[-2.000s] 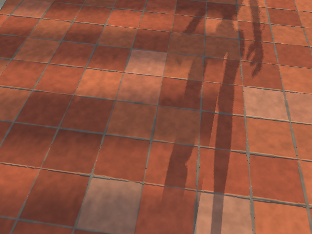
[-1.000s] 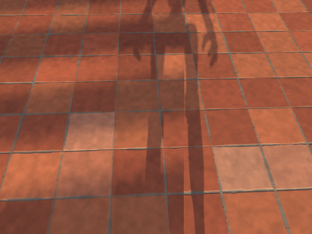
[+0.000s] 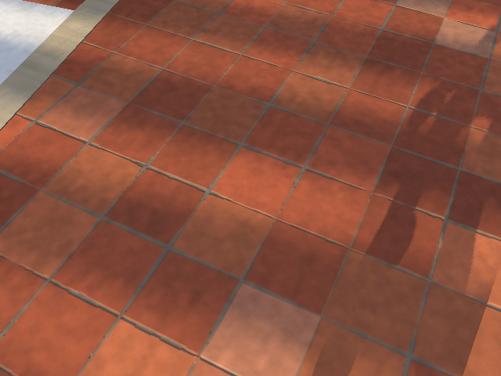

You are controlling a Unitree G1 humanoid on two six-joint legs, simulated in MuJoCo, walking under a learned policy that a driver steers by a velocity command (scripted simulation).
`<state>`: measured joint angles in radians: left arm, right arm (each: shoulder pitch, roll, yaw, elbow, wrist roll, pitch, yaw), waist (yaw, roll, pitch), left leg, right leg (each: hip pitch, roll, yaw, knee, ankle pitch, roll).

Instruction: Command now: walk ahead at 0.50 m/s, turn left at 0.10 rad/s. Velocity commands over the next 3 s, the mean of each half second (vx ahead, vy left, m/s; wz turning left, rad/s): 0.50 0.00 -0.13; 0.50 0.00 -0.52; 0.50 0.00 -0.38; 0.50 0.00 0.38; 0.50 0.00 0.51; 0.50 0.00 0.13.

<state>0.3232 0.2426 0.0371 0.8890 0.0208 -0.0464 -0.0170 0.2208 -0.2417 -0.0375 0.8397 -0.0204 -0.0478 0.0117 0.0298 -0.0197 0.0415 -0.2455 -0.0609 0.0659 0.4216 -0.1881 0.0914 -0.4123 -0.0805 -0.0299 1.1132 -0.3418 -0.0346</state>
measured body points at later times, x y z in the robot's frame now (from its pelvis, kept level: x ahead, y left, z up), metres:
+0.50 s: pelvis +0.27 -0.06 -0.01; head +0.30 -0.07 +0.44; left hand +0.41 +0.20 -0.13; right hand +0.28 -0.31 -0.15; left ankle +0.14 +0.07 -0.64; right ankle +0.33 -0.12 -0.74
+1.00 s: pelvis +0.55 -0.07 -0.01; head +0.58 -0.07 +0.44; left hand +0.67 +0.20 -0.14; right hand +0.63 -0.37 -0.10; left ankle +0.66 +0.00 -0.74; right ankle +0.37 -0.11 -0.67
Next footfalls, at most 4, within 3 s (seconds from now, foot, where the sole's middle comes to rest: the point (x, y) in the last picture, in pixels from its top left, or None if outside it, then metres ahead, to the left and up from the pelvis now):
0.38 right None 0.37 -0.12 -0.78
0.92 left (266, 299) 0.70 -0.01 -0.78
1.42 right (376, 273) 0.79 -0.34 -0.78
1.98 left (360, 186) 1.13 -0.33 -0.78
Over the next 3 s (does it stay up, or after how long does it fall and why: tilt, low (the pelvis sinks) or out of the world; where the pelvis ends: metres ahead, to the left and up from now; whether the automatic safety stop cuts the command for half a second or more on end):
stays up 1.51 -0.45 -0.01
